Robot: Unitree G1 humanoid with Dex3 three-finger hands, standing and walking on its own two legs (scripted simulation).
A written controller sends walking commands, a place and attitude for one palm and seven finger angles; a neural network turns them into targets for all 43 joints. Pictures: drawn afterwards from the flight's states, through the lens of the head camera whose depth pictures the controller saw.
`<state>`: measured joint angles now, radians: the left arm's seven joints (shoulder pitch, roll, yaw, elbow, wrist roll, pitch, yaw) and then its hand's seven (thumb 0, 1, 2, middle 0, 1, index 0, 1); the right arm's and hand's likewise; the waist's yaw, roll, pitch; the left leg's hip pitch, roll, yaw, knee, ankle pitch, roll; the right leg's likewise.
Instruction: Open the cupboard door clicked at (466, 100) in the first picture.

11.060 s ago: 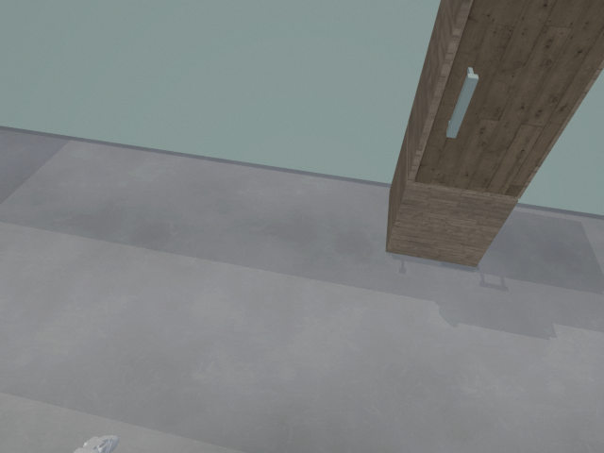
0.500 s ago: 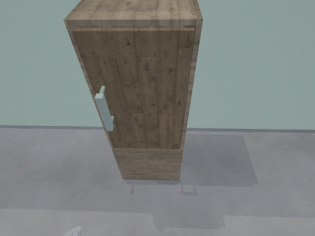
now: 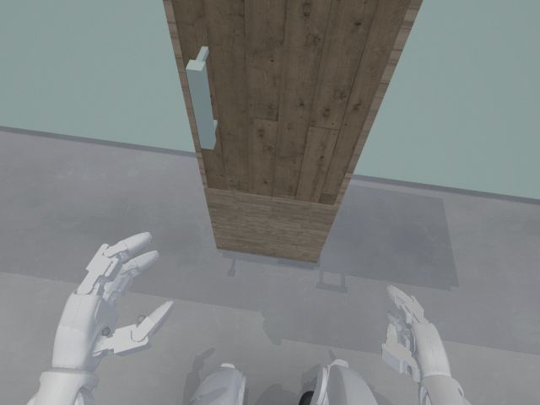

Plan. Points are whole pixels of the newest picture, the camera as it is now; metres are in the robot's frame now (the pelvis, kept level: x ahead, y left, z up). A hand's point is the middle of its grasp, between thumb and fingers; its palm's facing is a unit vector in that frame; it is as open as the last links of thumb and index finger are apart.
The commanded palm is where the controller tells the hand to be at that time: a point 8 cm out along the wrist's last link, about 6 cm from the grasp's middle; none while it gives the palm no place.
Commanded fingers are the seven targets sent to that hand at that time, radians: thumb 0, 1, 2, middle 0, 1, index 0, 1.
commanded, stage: raise the hand with hooked fingers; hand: left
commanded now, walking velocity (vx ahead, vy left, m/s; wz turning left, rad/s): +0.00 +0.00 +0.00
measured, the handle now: (206, 101) +0.58 +0.19 +0.07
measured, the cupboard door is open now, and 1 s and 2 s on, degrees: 0 0 0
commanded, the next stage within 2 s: move the hooked fingers beside the handle in 1.48 s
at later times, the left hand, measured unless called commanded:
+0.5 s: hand (117, 268) +0.26 +0.23 +0.07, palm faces -0.01 -1.00 -0.08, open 12.8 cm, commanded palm +0.24 +0.29 +0.08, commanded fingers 0.00 -0.43 0.33 -0.29 -1.15 -0.29 -1.15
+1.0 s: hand (85, 214) +0.32 +0.29 +0.09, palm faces +0.02 -1.00 -0.07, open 14.0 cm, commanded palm +0.29 +0.33 +0.10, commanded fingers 0.00 -0.50 0.30 -0.30 -1.20 -0.30 -1.20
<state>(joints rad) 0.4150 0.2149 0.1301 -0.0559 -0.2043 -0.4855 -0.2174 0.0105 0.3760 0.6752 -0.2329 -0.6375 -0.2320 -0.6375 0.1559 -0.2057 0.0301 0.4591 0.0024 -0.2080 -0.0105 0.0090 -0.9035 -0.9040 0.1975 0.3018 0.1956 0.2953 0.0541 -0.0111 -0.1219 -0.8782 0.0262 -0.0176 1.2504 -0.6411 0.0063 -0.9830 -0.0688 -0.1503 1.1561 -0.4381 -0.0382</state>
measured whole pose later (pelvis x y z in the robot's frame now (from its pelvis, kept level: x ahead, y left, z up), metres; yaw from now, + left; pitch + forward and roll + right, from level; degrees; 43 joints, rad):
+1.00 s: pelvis +0.02 +0.02 +0.04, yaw -1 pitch +14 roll -3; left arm -0.01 0.42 0.44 0.38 -0.35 -0.32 -0.49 -0.01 -0.50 0.30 -0.30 -1.20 -0.30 -1.20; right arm 0.28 -0.28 0.05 0.55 0.02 -0.19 -0.04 0.01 -0.90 -0.90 0.20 0.30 0.20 0.30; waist -0.01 0.01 -0.10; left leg -0.71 0.03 0.01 1.03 -0.57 0.03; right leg -0.82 -0.05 -0.13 0.93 -0.36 -0.01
